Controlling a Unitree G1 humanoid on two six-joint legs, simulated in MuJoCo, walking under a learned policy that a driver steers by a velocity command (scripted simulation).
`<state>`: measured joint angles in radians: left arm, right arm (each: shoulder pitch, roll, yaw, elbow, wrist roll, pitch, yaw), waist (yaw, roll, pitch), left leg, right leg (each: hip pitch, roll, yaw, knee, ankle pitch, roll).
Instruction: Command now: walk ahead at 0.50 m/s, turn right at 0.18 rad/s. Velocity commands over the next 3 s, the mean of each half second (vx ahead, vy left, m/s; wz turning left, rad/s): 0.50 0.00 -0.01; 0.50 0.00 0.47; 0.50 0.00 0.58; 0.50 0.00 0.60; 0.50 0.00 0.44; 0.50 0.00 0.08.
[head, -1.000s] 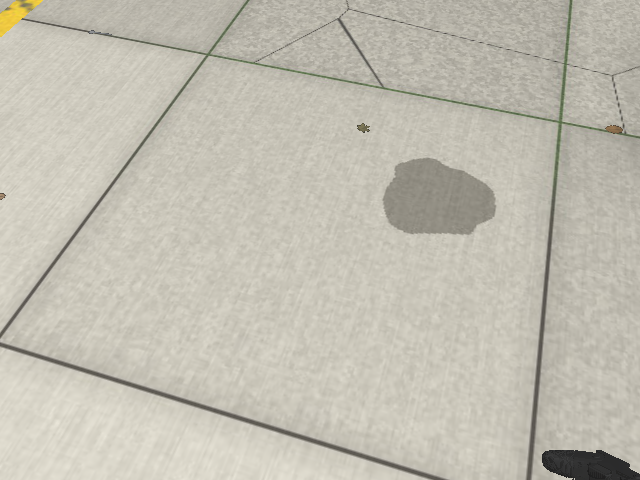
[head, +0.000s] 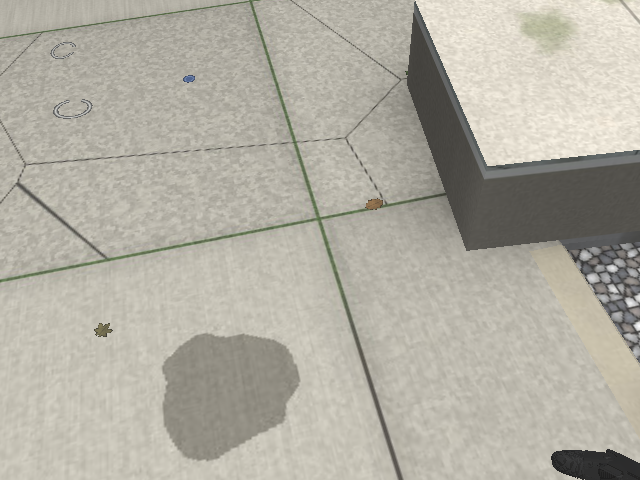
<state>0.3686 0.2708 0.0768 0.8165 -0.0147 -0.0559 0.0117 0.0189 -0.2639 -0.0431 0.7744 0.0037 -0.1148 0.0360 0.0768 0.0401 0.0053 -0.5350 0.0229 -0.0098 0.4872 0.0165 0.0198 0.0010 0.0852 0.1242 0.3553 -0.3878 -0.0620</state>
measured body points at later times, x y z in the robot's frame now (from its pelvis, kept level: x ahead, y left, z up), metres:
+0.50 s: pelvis +0.28 +0.01 +0.01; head +0.31 +0.01 +0.45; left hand +0.52 +0.23 -0.07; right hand +0.26 -0.27 -0.12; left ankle +0.16 +0.12 -0.73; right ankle +0.45 -0.13 -0.71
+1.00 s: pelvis +0.54 +0.03 +0.00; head +0.57 +0.05 +0.45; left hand +0.48 +0.32 -0.13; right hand +0.81 -0.14 -0.09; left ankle +0.65 +0.20 -0.71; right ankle +0.45 -0.12 -0.73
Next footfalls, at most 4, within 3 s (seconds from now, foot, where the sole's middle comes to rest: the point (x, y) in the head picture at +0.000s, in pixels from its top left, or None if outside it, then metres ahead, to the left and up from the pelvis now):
0.04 left None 0.20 0.12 -0.77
0.56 right None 0.49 -0.12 -0.77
1.06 left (278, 377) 0.69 0.20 -0.77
1.54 right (313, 259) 1.03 0.15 -0.77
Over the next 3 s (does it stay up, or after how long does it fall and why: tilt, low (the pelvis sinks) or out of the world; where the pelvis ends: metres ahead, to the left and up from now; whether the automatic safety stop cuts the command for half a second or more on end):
stays up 1.29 0.82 0.01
